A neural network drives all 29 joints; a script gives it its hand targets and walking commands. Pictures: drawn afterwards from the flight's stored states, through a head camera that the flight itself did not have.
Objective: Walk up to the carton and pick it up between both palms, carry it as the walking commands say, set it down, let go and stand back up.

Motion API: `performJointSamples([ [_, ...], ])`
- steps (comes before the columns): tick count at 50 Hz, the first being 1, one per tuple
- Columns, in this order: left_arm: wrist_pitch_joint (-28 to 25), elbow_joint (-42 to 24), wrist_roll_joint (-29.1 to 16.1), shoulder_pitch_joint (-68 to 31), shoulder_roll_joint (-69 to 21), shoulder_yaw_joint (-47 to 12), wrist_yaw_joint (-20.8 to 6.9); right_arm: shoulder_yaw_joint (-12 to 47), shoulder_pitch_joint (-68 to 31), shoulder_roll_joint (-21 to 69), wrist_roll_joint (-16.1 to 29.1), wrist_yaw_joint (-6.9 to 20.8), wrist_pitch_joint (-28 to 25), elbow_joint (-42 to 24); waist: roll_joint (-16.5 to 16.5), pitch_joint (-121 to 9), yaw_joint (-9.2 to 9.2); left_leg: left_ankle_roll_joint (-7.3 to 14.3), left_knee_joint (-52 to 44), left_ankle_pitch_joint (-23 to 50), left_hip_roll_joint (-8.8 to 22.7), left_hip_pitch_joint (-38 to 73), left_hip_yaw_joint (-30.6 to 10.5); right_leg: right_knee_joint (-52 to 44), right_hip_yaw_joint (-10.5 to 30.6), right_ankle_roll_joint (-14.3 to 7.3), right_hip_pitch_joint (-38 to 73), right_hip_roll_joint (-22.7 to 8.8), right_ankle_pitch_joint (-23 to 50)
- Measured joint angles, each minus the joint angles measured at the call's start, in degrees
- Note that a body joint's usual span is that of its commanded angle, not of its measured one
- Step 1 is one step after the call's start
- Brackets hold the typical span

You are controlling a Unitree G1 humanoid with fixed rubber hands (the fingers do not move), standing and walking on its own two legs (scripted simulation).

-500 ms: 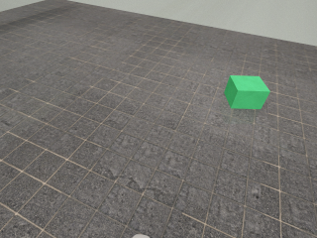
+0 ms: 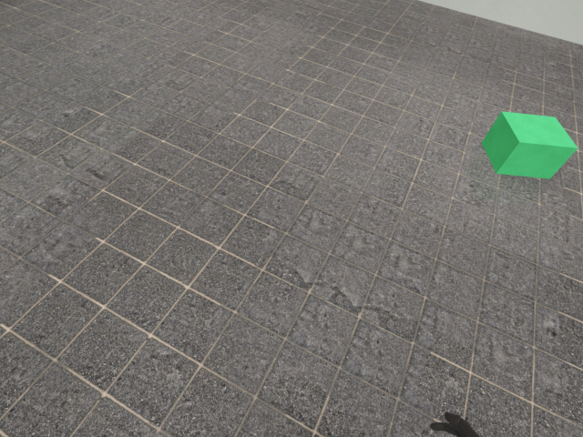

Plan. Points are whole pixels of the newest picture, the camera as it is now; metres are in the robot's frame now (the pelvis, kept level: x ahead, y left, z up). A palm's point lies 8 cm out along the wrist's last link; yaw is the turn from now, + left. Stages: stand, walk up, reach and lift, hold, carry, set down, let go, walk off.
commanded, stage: walk up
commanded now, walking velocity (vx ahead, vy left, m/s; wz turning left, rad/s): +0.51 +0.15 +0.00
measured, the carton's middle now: (525, 145) +1.60 -1.22 -0.63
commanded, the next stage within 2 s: none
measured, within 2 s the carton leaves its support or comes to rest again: neither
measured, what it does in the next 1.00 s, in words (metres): steps to the left: right foot, then left foot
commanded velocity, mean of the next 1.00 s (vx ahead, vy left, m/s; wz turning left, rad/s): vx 0.42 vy -0.08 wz -0.07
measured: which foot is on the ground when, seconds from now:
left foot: down 0.00-0.24, up 0.26-0.38, down 0.40-0.86, up 0.88-1.00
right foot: up 0.00-0.30, down 0.32-0.44, up 0.46-0.90, down 0.92-1.00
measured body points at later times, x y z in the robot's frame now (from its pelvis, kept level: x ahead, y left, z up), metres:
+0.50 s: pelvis +0.08 +0.33 -0.02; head +0.06 +0.38 +0.43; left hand +0.18 +0.58 -0.18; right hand +0.08 +0.07 -0.14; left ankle +0.03 +0.42 -0.70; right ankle +0.08 +0.09 -0.64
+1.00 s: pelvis +0.29 +0.53 +0.00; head +0.31 +0.63 +0.43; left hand +0.37 +0.77 -0.20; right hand +0.25 +0.24 -0.08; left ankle +0.24 +0.64 -0.62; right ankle +0.22 +0.33 -0.70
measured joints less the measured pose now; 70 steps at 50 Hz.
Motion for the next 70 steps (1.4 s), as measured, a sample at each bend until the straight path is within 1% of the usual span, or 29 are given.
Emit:
performJointSamples([
  [3, 0.34, -0.14, -0.01, -0.64, -0.23, -0.01, -1.28, -0.93, 3.54, 0.69, 0.01, -1.08, -1.82, 2.18, 0.31, -1.68, 0.04, -0.21, -7.82, 3.71, -0.77, 4.41, 2.89, 15.8, -0.63, -2.74, -8.75, 5.34, 0.01],
  [9, 0.05, -1.53, -0.01, -10.29, -1.79, -0.02, -2.98, -1.41, 12.26, 0.24, -0.01, -2.68, -2.35, 8.95, 2.12, -0.29, 0.1, -6.01, -25.52, 12.15, -5.71, 15.13, 3.82, 15.81, -3.44, -3.66, -17.45, 9.28, 8.2],
  [11, -0.75, -1.92, -0.02, -10.55, -2.51, -0.03, -2.75, -1.63, 12.33, 0.14, 0.26, -2.85, -1.9, 9.78, 2.92, 0.53, 0.25, -12.95, -28.46, 17.93, -6.9, 17.03, 6.52, 4.76, -6.54, -4.27, -14.95, 10.19, 8.06],
  [12, -1.54, -2.74, -0.02, -9.81, -2.7, -0.02, -2.3, -1.94, 11.28, -0.03, 0.76, -2.86, -1.63, 9.6, 2.91, 2.33, 0.46, -19.08, -23.97, 22.93, -7.66, 15.13, 8.82, -6.0, -8.53, -7.24, -10.19, 10.14, 7.4],
  [13, -2.48, -3.53, -0.01, -8.66, -2.11, 0.07, -1.61, -2.25, 10.38, -0.03, 0.88, -2.86, -1.59, 9.07, 1.66, 3.75, 0.64, -20.86, -8.35, 22.76, -9.25, 9.23, 9.41, -15.99, -9.54, -10.15, -5.4, 9.21, 12.15],
  [16, -2.73, -3.5, 0.0, -3.41, 3.15, 0.06, -0.39, -2.36, 9.98, 0.02, 0.91, -2.89, -1.72, 6.1, -6.78, 3.58, 0.21, -11.29, 29.64, 6.64, -9.34, -3.44, 7.49, -27.38, -3.35, -13.15, 2.76, 2.09, 14.96],
  [18, -0.67, -1.7, -0.01, -3.38, 3.03, -0.05, -0.55, -3.79, 10.03, -1.57, 0.91, -2.91, -1.36, 5.8, -5.77, 2.56, -0.12, -7.54, 25.42, 5.15, -1.57, -1.74, 0.98, -22.88, -1.16, -4.75, 1.59, 0.33, 17.39],
  [20, -0.16, -1.68, -0.02, -5.43, -0.04, -0.11, -1.2, -4.59, 10.03, -3.96, 0.91, -2.84, -0.07, 5.84, -1.16, 1.17, -0.82, -6.97, 12.45, 5.19, 4.62, 0.47, -3.81, -18.98, -1.45, 1.09, 0.5, 0.27, 15.99],
  [23, -0.1, -1.9, 0.0, -8.71, -2.28, 0.0, -1.74, -3.54, 9.47, -3.6, 0.9, -2.68, 0.01, 5.84, -0.02, 0.66, -1.14, -4.73, 8.37, -10.78, 3.93, 3.92, 0.25, -10.84, 2.16, 1.42, -3.16, -1.18, 7.64],
  [26, 0.73, -1.95, 0.0, -8.11, -2.13, -0.02, -2.36, -1.7, 10.98, -0.38, 0.91, -2.32, -0.77, 7.77, 0.98, -2.16, -1.39, -2.66, 4.47, -5.97, 3.94, 5.66, 4.57, 9.44, 3.03, 0.3, -10.44, 3.97, 3.13],
  [33, 0.31, -4.29, -0.01, -15.48, -2.1, -0.03, -3.78, -0.85, 15.9, 2.48, 0.91, -3.03, -4.35, 12.72, 4.04, 1.03, -2.56, -4.45, -18.98, 6.81, 0.81, 11.57, 5.45, 18.16, 0.62, -3.13, -19.13, 10.26, 7.25],
  [39, 0.25, -4.26, -0.01, -17.28, -2.12, -0.04, -4.16, -1.15, 18.64, 2.48, 0.92, -4.92, -4.76, 14.43, 4.93, 3.51, -3.15, -5.74, -24.89, 10.26, -0.33, 16.19, 5.58, 15.85, -0.78, -3.33, -21.45, 12.53, 12.41],
  [41, 0.26, -4.24, -0.01, -15.33, -2.24, -0.06, -4.1, -2.21, 18.41, 1.98, 0.92, -5.15, -4.36, 14.42, 4.69, 3.2, -3.09, -10.38, -25.6, 10.91, -0.38, 18.84, 6.72, 6.01, -3.6, -2.94, -17.39, 13.53, 12.37],
  [42, -0.04, -4.28, -0.01, -13.44, -2.23, -0.06, -3.88, -2.83, 17.65, 1.38, 0.92, -5.17, -3.77, 13.69, 4.3, 3.45, -2.94, -15.02, -22.91, 12.27, -0.5, 18.96, 8.03, -4.08, -5.97, -4.49, -12.83, 14.14, 11.65],
  [44, -1.18, -4.23, -0.01, -9.07, -0.92, 0.06, -2.85, -3.86, 16.12, 0.55, 0.9, -5.16, -3.09, 11.0, 0.28, 3.99, -2.56, -19.44, 1.62, 15.95, -3.8, 10.43, 8.64, -24.69, -9.48, -10.03, -1.87, 13.08, 16.09],
  [45, -1.37, -4.16, 0.0, -6.87, 0.87, 0.1, -2.14, -3.88, 16.1, 0.5, 0.9, -5.37, -3.06, 9.42, -3.9, 3.34, -2.65, -19.19, 19.8, 10.74, -6.45, 3.92, 8.43, -29.95, -7.88, -13.68, 2.2, 10.66, 24.02],
  [46, -1.35, -3.86, 0.01, -4.88, 2.47, 0.07, -1.41, -3.98, 15.85, 0.22, 0.91, -5.71, -3.0, 8.48, -7.32, 2.78, -2.77, -17.48, 33.11, 5.77, -7.31, -0.77, 7.55, -31.12, -5.47, -12.74, 5.48, 8.19, 24.34],
  [47, -1.06, -2.74, 0.0, -3.8, 2.68, 0.01, -0.83, -4.56, 14.62, -0.48, 0.92, -5.95, -2.6, 8.41, -7.64, 2.73, -2.89, -14.67, 39.7, 2.93, -5.68, -3.18, 4.06, -29.82, -4.78, -7.46, 8.01, 7.58, 16.19],
  [49, 0.0, -1.72, -0.01, -3.11, 0.85, -0.09, -0.26, -5.67, 12.14, -1.71, 0.92, -5.98, -1.45, 7.89, -4.7, 2.72, -3.03, -9.35, 36.39, 1.13, -0.74, -3.74, -4.31, -26.92, -5.37, -1.02, 12.06, 8.49, 8.08],
  [51, 0.09, -1.78, -0.01, -3.79, -0.92, -0.1, -0.54, -5.2, 11.75, -1.94, 0.92, -5.03, -0.66, 6.03, -3.25, 0.12, -3.17, -6.51, 18.6, 1.52, 2.88, -3.69, -6.26, -26.86, -5.59, 1.84, 13.84, 7.67, 7.79],
  [52, 0.09, -1.77, 0.0, -4.89, -1.43, -0.09, -0.85, -4.72, 11.75, -1.99, 0.92, -4.49, -0.98, 5.2, -3.21, -0.96, -3.22, -5.55, 9.63, 0.88, 3.89, -3.16, -6.01, -24.99, -5.51, 1.65, 13.08, 6.3, 6.97],
  [55, 0.4, -2.04, 0.0, -7.48, -1.12, -0.04, -1.95, -2.57, 10.49, -0.15, 0.91, -3.61, -2.26, 5.17, -3.27, -1.28, -3.4, -1.15, 9.69, -5.79, 3.73, -2.36, -0.5, -0.06, 1.7, -0.89, 1.74, 7.58, 0.11],
  [60, 0.43, -5.64, -0.01, -10.94, -0.86, -0.08, -2.64, -0.02, 13.7, 4.84, 0.91, -3.48, -2.95, 9.22, -0.39, 1.02, -3.25, -4.42, -4.33, 2.25, 1.34, 3.19, 1.29, 17.54, 2.25, -2.1, -10.34, 13.39, -0.34],
  [64, 0.54, -5.96, -0.01, -11.91, -1.63, -0.1, -3.03, -0.25, 16.48, 4.72, 0.92, -5.15, -2.17, 9.64, 3.84, 5.68, -3.09, -19.56, -15.96, 15.87, -1.94, 9.39, 1.73, 9.77, -0.42, -2.4, -9.9, 16.36, -2.12],
  [65, 0.4, -6.31, -0.01, -10.84, -1.74, -0.09, -2.85, -1.08, 16.36, 3.87, 1.24, -5.37, -1.36, 9.63, 5.02, 7.08, -2.88, -21.56, -14.02, 23.44, -2.97, 8.84, 3.19, -0.84, -2.8, -5.56, -5.14, 16.72, -3.77],
  [66, -0.11, -7.19, -0.01, -8.63, -0.93, 0.0, -2.36, -2.18, 16.21, 3.05, 1.39, -5.43, -0.63, 9.64, 4.46, 7.42, -2.5, -21.47, -1.66, 27.45, -5.67, 4.7, 3.87, -13.93, -4.45, -9.36, 0.37, 15.89, 3.45],
  [68, -0.38, -7.58, 0.01, -2.16, 4.01, 0.08, -0.97, -3.57, 16.21, 2.06, 1.41, -5.64, -0.21, 8.53, -2.25, 5.26, -1.9, -17.76, 27.38, 14.29, -11.21, -3.86, 4.71, -29.56, -2.65, -12.89, 8.45, 11.29, 19.42],
  [69, -0.12, -7.41, 0.02, 1.1, 6.73, 0.14, -0.52, -3.92, 15.99, 1.62, 1.41, -5.68, -0.23, 7.54, -6.37, 4.01, -1.66, -14.44, 33.79, 7.76, -11.6, -5.11, 4.34, -30.62, -0.13, -12.85, 10.8, 8.45, 26.08],
  [70, 0.32, -6.46, 0.0, 3.15, 8.11, 0.34, -0.18, -4.54, 15.68, 0.81, 1.42, -5.69, -0.23, 6.55, -8.52, 2.58, -1.73, -11.38, 34.43, 2.93, -10.06, -5.26, 2.4, -30.75, 1.73, -10.7, 13.0, 6.29, 22.42],
])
